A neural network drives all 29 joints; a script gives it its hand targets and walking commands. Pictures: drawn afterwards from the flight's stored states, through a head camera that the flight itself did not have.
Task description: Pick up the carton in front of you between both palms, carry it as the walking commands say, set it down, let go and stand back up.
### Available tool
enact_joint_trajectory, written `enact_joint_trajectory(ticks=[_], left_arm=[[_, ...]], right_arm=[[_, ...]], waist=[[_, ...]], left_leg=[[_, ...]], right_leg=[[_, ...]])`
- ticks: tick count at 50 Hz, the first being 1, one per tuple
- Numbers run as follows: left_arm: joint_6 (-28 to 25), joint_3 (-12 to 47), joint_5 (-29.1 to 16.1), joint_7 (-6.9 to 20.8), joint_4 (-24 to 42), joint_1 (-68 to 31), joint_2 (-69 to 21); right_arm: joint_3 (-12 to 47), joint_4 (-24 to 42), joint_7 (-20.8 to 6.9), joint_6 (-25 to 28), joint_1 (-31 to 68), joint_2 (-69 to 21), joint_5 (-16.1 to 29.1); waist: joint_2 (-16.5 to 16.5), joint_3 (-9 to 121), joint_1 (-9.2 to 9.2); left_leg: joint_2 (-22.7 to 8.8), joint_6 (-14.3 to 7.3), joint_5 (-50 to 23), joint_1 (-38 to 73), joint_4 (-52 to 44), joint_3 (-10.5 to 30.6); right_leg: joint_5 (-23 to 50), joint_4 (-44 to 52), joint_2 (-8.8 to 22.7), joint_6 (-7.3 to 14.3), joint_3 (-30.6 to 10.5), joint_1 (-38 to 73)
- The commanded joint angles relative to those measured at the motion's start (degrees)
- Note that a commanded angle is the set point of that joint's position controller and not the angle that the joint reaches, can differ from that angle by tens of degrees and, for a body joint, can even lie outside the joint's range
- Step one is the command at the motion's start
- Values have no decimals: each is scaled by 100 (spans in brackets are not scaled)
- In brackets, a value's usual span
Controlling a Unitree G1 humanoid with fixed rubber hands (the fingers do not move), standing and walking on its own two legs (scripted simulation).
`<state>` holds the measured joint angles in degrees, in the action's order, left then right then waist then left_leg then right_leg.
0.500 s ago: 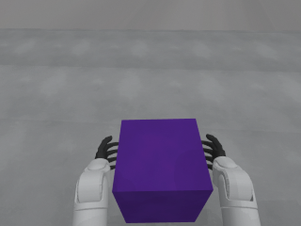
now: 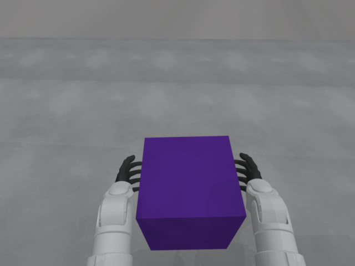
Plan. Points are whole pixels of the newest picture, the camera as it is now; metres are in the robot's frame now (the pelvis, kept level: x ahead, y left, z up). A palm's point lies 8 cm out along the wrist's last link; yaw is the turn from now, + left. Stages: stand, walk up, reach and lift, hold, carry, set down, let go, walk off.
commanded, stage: carry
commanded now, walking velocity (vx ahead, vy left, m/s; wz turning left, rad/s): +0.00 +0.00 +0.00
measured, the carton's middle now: (187, 196) +0.31 +0.00 -0.04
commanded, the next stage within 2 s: hold in 0.94 s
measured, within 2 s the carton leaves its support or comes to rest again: neither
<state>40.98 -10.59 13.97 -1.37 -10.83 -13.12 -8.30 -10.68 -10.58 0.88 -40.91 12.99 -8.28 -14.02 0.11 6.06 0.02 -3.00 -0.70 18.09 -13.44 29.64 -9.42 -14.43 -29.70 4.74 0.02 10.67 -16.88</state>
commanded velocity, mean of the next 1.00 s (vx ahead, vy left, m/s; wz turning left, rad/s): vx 0.00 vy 0.00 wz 0.00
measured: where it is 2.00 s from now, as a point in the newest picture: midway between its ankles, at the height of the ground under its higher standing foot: outside the picture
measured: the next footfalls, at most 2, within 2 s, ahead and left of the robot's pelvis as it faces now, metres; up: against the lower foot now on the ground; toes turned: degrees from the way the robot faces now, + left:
none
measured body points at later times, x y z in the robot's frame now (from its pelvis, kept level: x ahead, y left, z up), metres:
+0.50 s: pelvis -0.02 +0.01 +0.00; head -0.04 +0.01 +0.45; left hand +0.28 +0.16 +0.03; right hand +0.28 -0.15 +0.03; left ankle -0.03 +0.10 -0.74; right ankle +0.01 -0.11 -0.74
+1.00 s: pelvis -0.03 +0.01 +0.00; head -0.04 +0.01 +0.45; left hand +0.27 +0.16 +0.03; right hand +0.27 -0.14 +0.04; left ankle -0.03 +0.10 -0.74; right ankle +0.01 -0.12 -0.73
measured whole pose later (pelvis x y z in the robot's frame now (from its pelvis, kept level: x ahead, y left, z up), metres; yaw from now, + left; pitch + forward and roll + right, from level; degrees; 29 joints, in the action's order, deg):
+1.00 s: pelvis -0.03 +0.01 +0.00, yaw +1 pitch -2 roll -1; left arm 41.6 -9.7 14.2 -1.1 -10.0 -12.7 -8.2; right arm -10.0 -8.6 0.8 -42.0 12.0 -8.1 -14.4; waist 0.5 1.2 -0.1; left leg -1.2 -2.6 14.9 -10.7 27.2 -6.9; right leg -10.3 -25.5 3.3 -0.1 5.6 -13.2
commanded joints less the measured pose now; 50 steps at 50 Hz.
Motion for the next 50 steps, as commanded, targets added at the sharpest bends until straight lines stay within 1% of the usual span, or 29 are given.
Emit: enact_joint_trajectory(ticks=[1,7,47,48,49,50], left_arm=[[-107,3113,-1377,1291,326,-2456,-5062],[-127,3237,-1468,1299,446,-2613,-5131],[-86,3216,-1452,1294,432,-2542,-5102],[-78,3072,-1392,1349,391,-2060,-5238],[-168,2996,-1277,1326,518,-2103,-5153],[-188,2934,-1245,1317,477,-2109,-5119]], right_arm=[[3103,287,-1254,102,2452,-5030,1354],[3215,420,-1258,126,2602,-5095,1427],[3145,379,-1261,91,2525,-5053,1398],[3045,520,-1301,41,1969,-5166,1364],[3003,814,-1304,124,2121,-5023,1321],[2994,697,-1306,131,2147,-5008,1269]], waist=[[-6,1289,5],[-9,1258,7],[10,1313,11],[255,577,14],[382,954,-43],[190,876,39]], left_leg=[[-650,-36,-1618,223,-427,569],[-643,-64,-1360,165,-497,594],[-647,-134,-1329,41,-548,641],[537,-129,-2845,632,-855,1563],[491,-91,-2942,1036,-847,1603],[496,-52,-3287,1144,-797,1638]], right_leg=[[1421,309,558,9,-577,667],[1235,381,554,16,-597,636],[1060,371,544,-37,-605,558],[1862,548,-1130,164,-1317,1519],[1876,623,-1035,201,-1452,1598],[2084,681,-1046,184,-1469,1494]])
